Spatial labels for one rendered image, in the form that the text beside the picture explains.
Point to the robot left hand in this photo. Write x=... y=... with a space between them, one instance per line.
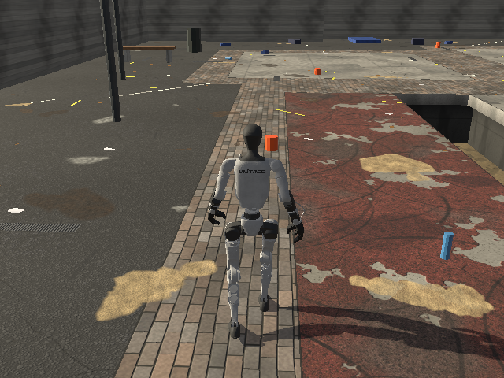
x=219 y=214

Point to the left robot forearm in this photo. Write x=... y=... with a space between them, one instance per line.
x=214 y=204

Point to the right robot shin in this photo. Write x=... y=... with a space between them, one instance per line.
x=266 y=274

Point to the left robot foot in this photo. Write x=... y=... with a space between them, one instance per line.
x=234 y=331

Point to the robot right hand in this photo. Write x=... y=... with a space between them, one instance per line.
x=299 y=230

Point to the right robot forearm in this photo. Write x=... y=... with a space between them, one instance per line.
x=292 y=210

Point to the robot left upper arm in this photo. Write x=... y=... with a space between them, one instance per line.
x=223 y=176

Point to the robot right upper arm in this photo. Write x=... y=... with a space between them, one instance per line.
x=281 y=179

